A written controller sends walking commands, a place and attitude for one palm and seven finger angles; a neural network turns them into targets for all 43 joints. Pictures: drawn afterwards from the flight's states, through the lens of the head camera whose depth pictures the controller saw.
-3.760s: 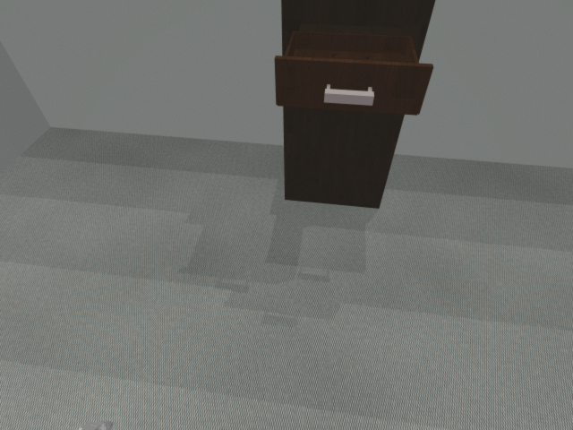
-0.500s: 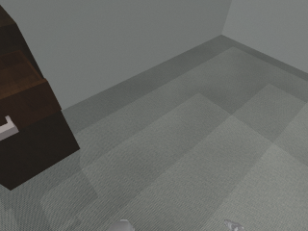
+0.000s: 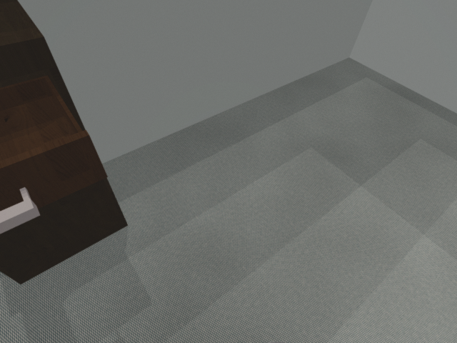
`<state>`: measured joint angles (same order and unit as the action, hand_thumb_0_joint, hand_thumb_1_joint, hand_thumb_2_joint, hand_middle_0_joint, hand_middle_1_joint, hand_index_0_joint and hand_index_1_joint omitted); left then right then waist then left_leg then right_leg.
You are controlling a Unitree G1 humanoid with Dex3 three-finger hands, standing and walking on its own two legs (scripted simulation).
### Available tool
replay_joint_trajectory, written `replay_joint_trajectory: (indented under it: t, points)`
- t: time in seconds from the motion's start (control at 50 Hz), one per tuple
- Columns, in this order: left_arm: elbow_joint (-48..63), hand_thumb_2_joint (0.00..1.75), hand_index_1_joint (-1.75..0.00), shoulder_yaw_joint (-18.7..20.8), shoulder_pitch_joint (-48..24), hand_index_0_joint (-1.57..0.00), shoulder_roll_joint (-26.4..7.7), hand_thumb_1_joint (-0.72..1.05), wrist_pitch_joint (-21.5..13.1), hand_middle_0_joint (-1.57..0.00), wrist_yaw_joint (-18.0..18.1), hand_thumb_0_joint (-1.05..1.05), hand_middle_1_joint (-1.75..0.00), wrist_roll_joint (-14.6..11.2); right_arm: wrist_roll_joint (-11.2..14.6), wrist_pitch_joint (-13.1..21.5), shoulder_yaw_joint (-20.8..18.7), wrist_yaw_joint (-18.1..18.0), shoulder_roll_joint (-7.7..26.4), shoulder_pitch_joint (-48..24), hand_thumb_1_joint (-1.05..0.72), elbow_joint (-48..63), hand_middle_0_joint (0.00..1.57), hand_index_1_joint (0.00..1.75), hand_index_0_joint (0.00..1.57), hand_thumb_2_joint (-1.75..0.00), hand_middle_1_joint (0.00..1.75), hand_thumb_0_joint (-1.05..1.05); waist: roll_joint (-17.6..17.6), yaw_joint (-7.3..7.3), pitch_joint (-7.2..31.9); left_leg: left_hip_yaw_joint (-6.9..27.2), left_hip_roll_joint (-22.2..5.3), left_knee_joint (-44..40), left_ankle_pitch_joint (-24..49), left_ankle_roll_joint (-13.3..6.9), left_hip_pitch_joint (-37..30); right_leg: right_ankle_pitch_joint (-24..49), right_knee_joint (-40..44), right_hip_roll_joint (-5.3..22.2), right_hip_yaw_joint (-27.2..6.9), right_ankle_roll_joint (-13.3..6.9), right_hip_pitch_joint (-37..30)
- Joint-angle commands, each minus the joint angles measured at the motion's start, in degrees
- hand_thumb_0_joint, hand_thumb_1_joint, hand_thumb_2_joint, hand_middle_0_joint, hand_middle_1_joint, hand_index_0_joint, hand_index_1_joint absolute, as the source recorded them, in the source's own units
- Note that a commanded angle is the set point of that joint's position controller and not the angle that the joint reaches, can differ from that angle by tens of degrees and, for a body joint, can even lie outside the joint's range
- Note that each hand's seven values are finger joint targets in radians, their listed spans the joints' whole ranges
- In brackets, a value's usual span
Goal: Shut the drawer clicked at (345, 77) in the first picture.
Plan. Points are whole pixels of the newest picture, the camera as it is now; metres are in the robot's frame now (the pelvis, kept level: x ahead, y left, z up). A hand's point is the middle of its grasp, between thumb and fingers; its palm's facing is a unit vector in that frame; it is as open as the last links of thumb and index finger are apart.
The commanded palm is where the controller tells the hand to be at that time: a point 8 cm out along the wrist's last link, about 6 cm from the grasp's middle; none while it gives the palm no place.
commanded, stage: turn to face it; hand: left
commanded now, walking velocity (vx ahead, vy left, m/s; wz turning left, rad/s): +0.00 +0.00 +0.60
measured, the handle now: out of the picture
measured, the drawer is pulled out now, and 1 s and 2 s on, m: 0.30 0.30 0.30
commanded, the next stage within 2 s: take the last steps up to it in 0.98 s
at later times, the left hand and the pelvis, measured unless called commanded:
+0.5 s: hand out of the picture -0.03 +0.17 -0.16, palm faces +0.36 -0.90 -0.27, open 7.4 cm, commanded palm none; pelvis -0.02 -0.04 -0.01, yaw +20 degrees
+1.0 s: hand out of the picture -0.07 +0.19 -0.16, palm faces +0.56 -0.78 -0.28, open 7.4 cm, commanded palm none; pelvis -0.02 -0.03 -0.01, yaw +32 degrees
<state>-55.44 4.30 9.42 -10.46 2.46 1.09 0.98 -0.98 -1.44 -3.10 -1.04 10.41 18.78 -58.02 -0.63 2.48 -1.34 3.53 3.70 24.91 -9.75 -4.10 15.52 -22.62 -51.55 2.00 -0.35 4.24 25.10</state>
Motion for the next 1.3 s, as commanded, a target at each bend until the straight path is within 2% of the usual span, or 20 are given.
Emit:
replay_joint_trajectory:
  t: [0.0,0.1,0.14,0.24,0.44,0.52,0.54,0.56,0.58,0.6,0.7,0.86,0.96,0.98,1.0,1.02,1.04,1.08,1.12,1.28]
  points:
    - [5.9,0.90,-0.30,1.0,-0.7,-0.20,-4.1,0.90,-1.3,-0.20,0.7,0.00,-0.30,-0.6,-0.6,1.0,-3.3,-0.5,11.5,0.1,-0.90,4.6,0.20,0.30,0.20,-0.90,0.30,0.00,9.1,-0.97,3.6,20.0,-15.1,-5.6,14.2,-6.8,-3.4,-1.7,5.9,-1.6,-0.7,-0.8,-2.0]
    - [6.0,0.90,-0.30,1.7,5.1,-0.20,-7.1,0.90,-2.2,-0.20,1.4,0.00,-0.30,-0.9,0.3,0.4,-3.9,0.3,10.1,-2.1,-0.90,6.7,0.20,0.30,0.20,-0.90,0.30,0.00,4.7,-4.01,5.5,19.1,-9.7,1.2,4.7,-1.1,9.0,10.1,31.0,0.6,-2.7,-2.4,-23.3]
    - [7.7,0.90,-0.30,2.4,5.0,-0.20,-14.5,0.90,-2.4,-0.20,1.6,0.00,-0.30,0.2,0.0,0.5,-3.6,0.5,6.2,-1.6,-0.90,8.9,0.20,0.30,0.20,-0.90,0.30,0.00,-15.4,-4.24,3.3,-0.3,0.7,24.4,-23.0,6.3,22.9,11.0,38.1,25.9,-21.4,-11.9,-24.8]
    - [9.7,0.90,-0.30,0.7,-2.2,-0.20,-8.5,0.90,-3.2,-0.20,1.3,0.00,-0.30,0.0,-0.4,-1.4,-3.5,2.2,6.5,-2.0,-0.90,6.8,0.20,0.30,0.20,-0.90,0.30,0.00,-8.5,-0.06,-2.0,-2.6,-5.7,45.0,-11.8,8.0,18.8,23.4,33.8,15.8,-2.6,-11.1,-13.0]
    - [7.1,0.90,-0.30,1.8,7.7,-0.20,-14.1,0.90,-2.4,-0.20,0.7,0.00,-0.30,1.0,0.2,-1.3,-1.9,2.9,6.3,-15.1,-0.90,11.5,0.20,0.30,0.20,-0.90,0.30,0.00,-12.1,-5.53,0.5,-8.6,-5.2,24.1,-16.3,8.1,11.1,32.4,29.0,18.3,2.4,-11.6,-18.6]
    - [6.0,0.90,-0.30,2.3,8.0,-0.20,-14.8,0.90,-2.0,-0.20,0.5,0.00,-0.30,0.6,0.3,-0.3,-1.6,2.5,7.8,-11.8,-0.90,11.5,0.20,0.30,0.20,-0.90,0.30,0.00,-11.3,-3.70,5.1,-10.5,-4.0,6.8,-9.1,6.6,0.5,36.4,20.6,17.8,6.4,-8.1,-19.8]
    - [6.1,0.90,-0.30,2.3,8.0,-0.20,-14.3,0.90,-1.8,-0.20,0.3,0.00,-0.30,0.1,0.1,0.2,-2.2,2.4,10.2,-8.5,-0.90,10.6,0.20,0.30,0.20,-0.90,0.30,0.00,-6.6,-1.61,7.5,-9.1,-5.4,-1.6,-0.2,5.5,-8.9,33.4,13.0,16.7,8.7,-5.3,-14.9]
    - [8.0,0.90,-0.30,1.9,8.4,-0.20,-11.4,0.90,-1.7,-0.20,-0.2,0.00,-0.30,-0.3,-0.4,0.9,-3.8,2.0,17.2,-5.0,-0.90,10.4,0.20,0.30,0.20,-0.90,0.30,0.00,9.9,0.45,10.9,8.4,-19.5,-3.4,18.1,-0.5,-21.8,10.6,-0.2,10.0,11.5,-0.7,0.6]
    - [10.1,0.90,-0.30,0.5,5.3,-0.20,-8.9,0.90,-1.5,-0.20,-0.2,0.00,-0.30,0.0,0.3,0.6,-4.7,1.7,21.6,-1.4,-0.90,9.5,0.20,0.30,0.20,-0.90,0.30,0.00,18.4,2.32,10.5,17.4,-29.7,-2.7,40.8,-8.0,-22.4,-16.1,-9.7,5.8,7.6,1.2,10.2]
    - [9.7,0.90,-0.30,0.6,2.7,-0.20,-9.9,0.90,-0.8,-0.20,0.3,0.00,-0.30,0.3,0.3,0.7,-4.3,1.1,19.9,-0.2,-0.90,8.2,0.20,0.30,0.20,-0.90,0.30,0.00,12.4,2.95,10.3,15.3,-28.3,-1.9,37.5,-9.0,-19.8,-13.5,-14.0,6.2,2.8,0.6,10.4]
    - [5.3,0.90,-0.30,0.8,6.5,-0.20,-9.6,0.90,-0.5,-0.20,-0.5,0.00,-0.30,-0.1,0.2,1.1,-2.0,0.4,13.7,-11.1,-0.90,10.4,0.20,0.30,0.20,-0.90,0.30,0.00,11.3,-2.73,2.5,3.1,-16.0,-3.7,28.7,-3.9,-8.4,0.2,-13.9,4.5,2.3,1.1,5.7]
    - [6.4,0.90,-0.30,0.2,3.7,-0.20,-7.6,0.90,-0.5,-0.20,0.0,0.00,-0.30,-0.3,-0.3,0.6,-2.2,0.3,12.9,-8.0,-0.90,8.9,0.20,0.30,0.20,-0.90,0.30,0.00,8.9,-1.37,1.3,9.4,-16.8,-5.4,18.6,-6.4,-7.5,-1.8,0.6,1.8,2.1,0.3,0.6]
    - [4.6,0.90,-0.30,0.2,10.1,-0.20,-7.0,0.90,-2.1,-0.20,0.6,0.00,-0.30,-0.6,0.1,0.4,-2.2,0.3,11.5,-10.1,-0.90,8.4,0.20,0.30,0.20,-0.90,0.30,0.00,7.0,-4.99,2.8,10.3,-14.1,1.5,14.6,-3.2,0.5,10.1,23.1,0.2,2.6,-1.0,-16.1]
    - [4.3,0.90,-0.30,0.5,11.4,-0.20,-9.0,0.90,-2.9,-0.20,0.8,0.00,-0.30,-0.1,0.6,0.6,-1.9,0.6,9.1,-8.8,-0.90,8.1,0.20,0.30,0.20,-0.90,0.30,0.00,0.2,-5.28,3.3,7.1,-9.9,7.1,5.4,0.1,4.9,14.8,30.9,4.3,-1.5,-1.7,-21.9]
    - [4.4,0.90,-0.30,1.5,11.4,-0.20,-14.3,0.90,-3.6,-0.20,1.2,0.00,-0.30,0.8,1.0,0.6,-1.3,0.9,4.7,-6.6,-0.90,8.9,0.20,0.30,0.20,-0.90,0.30,0.00,-16.5,-4.46,3.2,-2.0,-1.2,18.9,-15.1,4.7,14.7,21.6,34.7,19.2,-17.5,-7.3,-26.2]
    - [5.4,0.90,-0.30,1.4,11.8,-0.20,-15.6,0.90,-3.3,-0.20,1.1,0.00,-0.30,0.2,0.4,-0.3,-2.0,0.6,6.9,-6.7,-0.90,9.1,0.20,0.30,0.20,-0.90,0.30,0.00,-15.4,-5.34,3.6,0.4,-2.0,29.0,-24.9,5.1,11.9,23.4,36.2,25.4,-19.6,-12.4,-18.0]
    - [5.8,0.90,-0.30,1.5,9.2,-0.20,-13.8,0.90,-3.1,-0.20,1.2,0.00,-0.30,0.1,0.1,-1.1,-2.5,0.6,7.2,-7.9,-0.90,8.1,0.20,0.30,0.20,-0.90,0.30,0.00,-14.3,-4.75,1.8,2.2,-2.8,35.9,-22.9,4.6,11.5,18.1,37.4,22.3,-18.5,-13.2,-12.8]
    - [6.3,0.90,-0.30,0.5,4.6,-0.20,-9.6,0.90,-3.3,-0.20,0.9,0.00,-0.30,0.0,-0.3,-1.2,-2.3,1.3,6.7,-5.7,-0.90,5.0,0.20,0.30,0.20,-0.90,0.30,0.00,-7.4,-2.43,-1.7,0.7,-4.4,42.8,-13.6,5.1,13.0,9.1,38.4,16.0,-10.4,-11.7,-11.0]
    - [5.7,0.90,-0.30,0.1,5.0,-0.20,-7.6,0.90,-3.9,-0.20,0.7,0.00,-0.30,-0.1,-0.7,-1.0,-2.3,1.8,5.8,-3.0,-0.90,3.3,0.20,0.30,0.20,-0.90,0.30,0.00,-8.8,-2.15,-1.9,-0.9,-5.6,43.0,-8.3,5.6,13.5,2.1,40.6,13.4,-6.4,-9.7,-11.5]
    - [-1.0,0.90,-0.30,-0.1,15.5,-0.20,-6.5,0.90,-5.6,-0.20,0.3,0.00,-0.30,0.5,-1.0,0.7,-1.5,2.1,3.1,-5.6,-0.90,1.8,0.20,0.30,0.20,-0.90,0.30,0.00,-6.1,-5.49,-3.1,-5.2,-8.9,28.5,-8.8,5.8,15.9,-6.3,44.9,14.7,-8.5,-11.9,-19.3]
